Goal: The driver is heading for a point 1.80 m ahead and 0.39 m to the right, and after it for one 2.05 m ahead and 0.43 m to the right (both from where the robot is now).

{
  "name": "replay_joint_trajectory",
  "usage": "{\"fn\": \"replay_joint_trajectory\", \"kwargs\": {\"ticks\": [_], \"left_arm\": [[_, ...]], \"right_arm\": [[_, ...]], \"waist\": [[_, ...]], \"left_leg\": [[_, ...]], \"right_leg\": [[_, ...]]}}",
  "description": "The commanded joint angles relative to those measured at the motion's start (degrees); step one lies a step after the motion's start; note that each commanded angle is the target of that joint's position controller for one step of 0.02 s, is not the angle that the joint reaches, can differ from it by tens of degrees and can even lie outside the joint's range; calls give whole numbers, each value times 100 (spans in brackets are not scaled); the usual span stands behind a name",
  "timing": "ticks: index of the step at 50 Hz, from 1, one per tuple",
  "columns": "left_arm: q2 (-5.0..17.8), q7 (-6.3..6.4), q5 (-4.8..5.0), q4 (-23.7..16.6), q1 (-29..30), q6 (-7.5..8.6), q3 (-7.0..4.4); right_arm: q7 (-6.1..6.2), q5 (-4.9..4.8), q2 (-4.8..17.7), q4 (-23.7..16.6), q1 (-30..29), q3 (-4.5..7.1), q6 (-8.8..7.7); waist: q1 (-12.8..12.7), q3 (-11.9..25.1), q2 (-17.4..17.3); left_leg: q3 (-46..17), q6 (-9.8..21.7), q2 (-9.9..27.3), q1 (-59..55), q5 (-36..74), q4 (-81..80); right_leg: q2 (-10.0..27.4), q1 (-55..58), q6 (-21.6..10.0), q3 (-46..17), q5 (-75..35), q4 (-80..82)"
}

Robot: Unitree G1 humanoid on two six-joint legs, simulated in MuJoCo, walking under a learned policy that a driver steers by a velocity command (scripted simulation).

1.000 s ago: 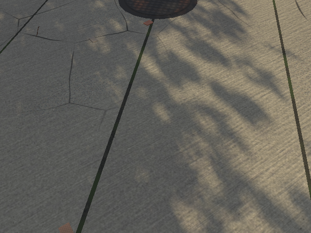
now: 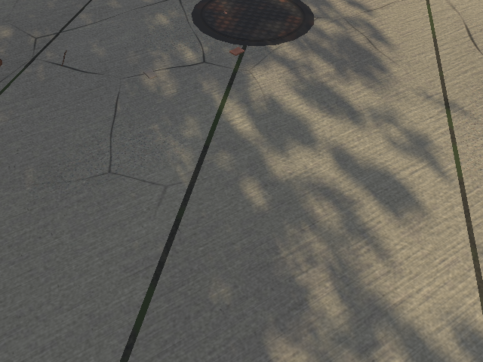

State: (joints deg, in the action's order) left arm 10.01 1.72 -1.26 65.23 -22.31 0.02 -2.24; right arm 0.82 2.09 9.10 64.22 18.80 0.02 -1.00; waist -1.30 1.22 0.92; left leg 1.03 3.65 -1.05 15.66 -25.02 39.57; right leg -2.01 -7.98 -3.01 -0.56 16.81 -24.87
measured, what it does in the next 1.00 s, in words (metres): walks ahead, turning right: right foot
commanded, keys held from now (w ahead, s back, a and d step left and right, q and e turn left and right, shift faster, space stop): w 0.02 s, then w+e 0.70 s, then w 0.28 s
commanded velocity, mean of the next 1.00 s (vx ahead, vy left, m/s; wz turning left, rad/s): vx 0.45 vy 0.00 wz -0.38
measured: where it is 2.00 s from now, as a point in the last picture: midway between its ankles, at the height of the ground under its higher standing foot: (321, 238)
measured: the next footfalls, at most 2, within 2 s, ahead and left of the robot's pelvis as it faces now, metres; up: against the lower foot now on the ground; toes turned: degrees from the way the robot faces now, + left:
right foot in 0.52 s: +0.37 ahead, -0.06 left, +0.00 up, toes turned -18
left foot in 1.08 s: +0.73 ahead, -0.05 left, +0.00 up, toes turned -24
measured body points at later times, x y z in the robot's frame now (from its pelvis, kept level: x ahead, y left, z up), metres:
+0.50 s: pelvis +0.21 +0.01 -0.02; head +0.26 +0.01 +0.42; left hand +0.43 +0.19 -0.15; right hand +0.06 -0.18 -0.16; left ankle +0.02 +0.10 -0.73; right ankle +0.33 -0.06 -0.73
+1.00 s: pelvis +0.49 -0.06 -0.01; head +0.52 -0.08 +0.44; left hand +0.52 +0.21 -0.14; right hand +0.60 -0.33 -0.12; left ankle +0.69 -0.01 -0.71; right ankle +0.33 -0.05 -0.74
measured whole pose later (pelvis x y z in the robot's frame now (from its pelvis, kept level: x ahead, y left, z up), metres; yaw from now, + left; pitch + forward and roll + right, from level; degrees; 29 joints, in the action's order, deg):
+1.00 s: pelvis +0.49 -0.06 -0.01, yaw -25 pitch +2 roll +0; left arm 12.1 1.1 -1.0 56.5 -26.9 4.4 -2.4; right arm -1.9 1.7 12.1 45.1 0.5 1.3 -2.1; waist -5.6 -2.7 -2.0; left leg 2.5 1.4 2.6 34.8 -1.3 35.4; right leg -7.8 5.6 -7.3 -6.9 18.4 -11.9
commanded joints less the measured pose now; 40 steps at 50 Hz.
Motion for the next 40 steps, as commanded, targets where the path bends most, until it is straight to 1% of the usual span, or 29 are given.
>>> {"fn": "replay_joint_trajectory", "kwargs": {"ticks": [1, 2, 3, 4, 5, 6, 7, 8, 9, 11, 13, 17, 19, 20, 22, 23, 24, 25, 26, 27, 28, 29, 30, 31, 32, 33, 34, 36, 40], "left_arm": [[819, -26, 34, -216, 58, 105, -182], [741, -45, 88, -292, 267, 109, -176], [635, -56, 79, -387, 419, 134, -158], [323, -89, 69, -566, 629, 206, -72], [-24, -130, 72, -794, 701, 265, 25], [457, -180, -101, -835, 762, 272, -78], [430, -256, -97, -815, 794, 302, -85], [277, -302, -55, -734, 644, 338, -62], [261, -337, -51, -679, 557, 345, -79], [260, -370, -69, -659, 535, 288, -110], [210, -365, -40, -816, 828, 236, -114], [63, -384, -11, -1333, 1892, 206, -18], [-10, -403, 8, -1542, 2288, 196, 49], [35, -401, 8, -1607, 2345, 186, 51], [255, -370, -3, -1576, 1986, 180, -14], [384, -350, -13, -1482, 1591, 192, -70], [525, -336, -22, -1316, 991, 210, -146], [713, -321, -45, -1080, 259, 235, -247], [980, -282, -98, -937, -315, 244, -381], [1508, -230, -79, -1088, -89, 176, -533], [1655, -258, 6, -1135, -96, 116, -552], [1384, -204, 40, -1160, 268, 115, -482], [1068, -192, 57, -1182, 516, 150, -405], [888, -179, 27, -1206, 708, 218, -346], [807, -153, 57, -1257, 838, 276, -305], [845, -143, 71, -1253, 780, 347, -288], [872, -143, 97, -1214, 650, 417, -283], [1027, -136, 124, -1191, 437, 474, -306], [936, -154, 141, -1099, -227, 457, -257]], "right_arm": [[-87, -59, 172, -374, 27, 66, -237], [-71, -103, 120, -209, 493, 87, -276], [-31, -113, 209, -19, 1016, 148, -294], [42, -37, 592, 71, 1629, 250, -339], [54, -64, 1208, 132, 2217, 405, -330], [89, -28, 1107, 134, 1926, 416, -265], [65, -42, 804, -99, 1315, 341, -292], [51, -77, 690, -224, 970, 308, -351], [63, -96, 601, -290, 814, 274, -411], [82, -99, 453, -232, 983, 213, -493], [87, -94, 404, -148, 1248, 175, -528], [124, -77, 367, -166, 1259, 103, -540], [164, -87, 473, -152, 1261, 98, -541], [181, -94, 575, -129, 1308, 110, -552], [237, -125, 773, -110, 1307, 157, -578], [273, -136, 871, -128, 1257, 193, -569], [284, -131, 977, -176, 1153, 235, -541], [251, -126, 1047, -259, 1004, 275, -516], [166, -115, 1084, -409, 778, 307, -508], [64, -101, 474, -795, 774, 243, -532], [-16, -197, 749, -1112, 607, 300, -561], [-55, -147, 855, -1278, 50, 303, -627], [-70, -146, 874, -1344, -66, 310, -678], [-50, -92, 838, -1359, -154, 330, -642], [-47, 15, 721, -1327, -7, 313, -523], [-59, 72, 649, -1348, 116, 303, -401], [-69, 91, 633, -1402, 74, 307, -309], [-98, 101, 636, -1564, -263, 314, -199], [-190, 65, 669, -1952, -1306, 305, -136]], "waist": [[258, -1052, 498], [491, -1029, 396], [694, -1004, 127], [926, -822, -802], [1007, -574, -1831], [743, -969, -1159], [456, -1253, -575], [284, -1271, -416], [169, -1178, -349], [138, -903, -323], [162, -806, -453], [266, -994, -571], [300, -1068, -617], [284, -1015, -662], [53, -692, -763], [-150, -440, -822], [-423, -101, -905], [-753, 269, -940], [-1115, 535, -668], [-648, 914, 875], [-618, 1414, 639], [-488, 546, 86], [-254, -85, -357], [23, -328, -724], [236, -367, -791], [332, -330, -556], [374, -336, -468], [333, -376, -278], [-73, -430, 78]], "left_leg": [[196, 99, 99, 124, 178, -524], [348, 117, -83, -885, 622, -1187], [258, 90, -156, -1757, 688, -1644], [-1142, 170, 869, -2504, -249, -2500], [-3312, 554, 2182, -2743, -1848, -3482], [-3505, 798, 2421, -2028, -2186, -3436], [-2989, 711, 2192, -1600, -1792, -3459], [-2347, 565, 1940, -1454, -991, -3521], [-1792, 435, 1747, -1484, -177, -3537], [-873, 266, 1467, -1755, 1468, -3328], [-312, 193, 1373, -1942, 2920, -3110], [428, 111, 1149, -1597, 4170, -3059], [697, 80, 1135, -1454, 4631, -3009], [800, 68, 1194, -1510, 5256, -2862], [996, 8, 1313, -1760, 6989, -2138], [1067, -8, 1385, -1858, 7644, -1547], [1055, 19, 1495, -1876, 7835, -731], [1023, 57, 1523, -1655, 7309, 333], [1116, 58, 1299, -820, 5695, 1879], [1094, -159, 211, 1186, 221, 4190], [-237, -140, -216, 2378, -292, 5181], [-473, -59, 229, 2948, 297, 4855], [-417, -54, 458, 2785, 677, 4255], [-445, -116, 635, 2383, 810, 3730], [-450, -198, 705, 1957, 836, 3447], [-439, -296, 729, 1689, 745, 3200], [-390, -381, 760, 1646, 692, 2966], [-220, -518, 771, 1787, 985, 2433], [28, -557, 727, 2298, 2143, 1253]], "right_leg": [[1484, -1034, -883, -1730, 2071, 1478], [1185, -1659, -766, -1421, 1966, 1140], [862, -2237, -644, -1146, 1808, 568], [322, -2951, -420, -533, 1547, -866], [-271, -3703, -290, 242, 1517, -2476], [144, -3766, -380, -69, 1290, -3418], [348, -3759, -404, -271, 724, -3725], [441, -3606, -350, -351, 270, -3745], [501, -3472, -292, -316, -76, -3732], [447, -3469, -216, -113, -488, -3886], [411, -3672, -178, 77, -659, -3943], [278, -3498, -113, 593, -1107, -2767], [158, -2990, -156, 931, -1201, -1811], [52, -2671, -237, 1100, -1155, -1518], [-234, -1958, -480, 1317, -1013, -1295], [-376, -1537, -636, 1346, -873, -1273], [-437, -969, -827, 1231, -751, -1192], [-464, -159, -1034, 1027, -776, -870], [-109, 834, -1273, 396, -423, -335], [1586, 2096, -1906, -2360, -575, -90], [2159, 2583, -2629, -4358, 75, 808], [2070, 1986, -2355, -3737, 523, 1112], [1906, 1092, -2057, -3176, 72, 1306], [1619, 447, -1788, -2705, -688, 1338], [1304, -24, -1606, -2205, -1268, 1360], [1236, -306, -1632, -1994, -1869, 1338], [1105, -392, -1608, -1806, -2296, 1308], [852, -477, -1473, -1499, -2489, 1335], [684, 55, -909, -1244, -3103, 1369]]}}
Velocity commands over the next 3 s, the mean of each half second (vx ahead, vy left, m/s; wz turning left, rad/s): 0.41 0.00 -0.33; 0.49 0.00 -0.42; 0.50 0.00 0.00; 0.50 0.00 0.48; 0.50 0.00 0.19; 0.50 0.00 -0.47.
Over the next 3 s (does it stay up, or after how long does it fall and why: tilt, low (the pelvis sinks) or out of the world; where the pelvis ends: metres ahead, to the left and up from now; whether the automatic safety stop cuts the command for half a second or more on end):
stays up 1.48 -0.30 0.00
